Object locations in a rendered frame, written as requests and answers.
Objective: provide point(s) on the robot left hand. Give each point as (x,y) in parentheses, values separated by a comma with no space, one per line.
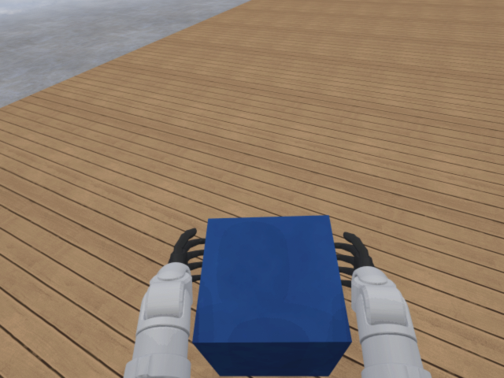
(180,253)

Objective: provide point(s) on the robot right hand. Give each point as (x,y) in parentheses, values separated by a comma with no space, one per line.
(361,255)

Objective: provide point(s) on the right robot forearm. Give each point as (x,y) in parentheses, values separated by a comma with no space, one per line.
(385,328)

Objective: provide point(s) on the left robot forearm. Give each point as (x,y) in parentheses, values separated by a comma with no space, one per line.
(163,329)

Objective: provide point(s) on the carton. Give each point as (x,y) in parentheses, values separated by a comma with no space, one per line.
(270,299)

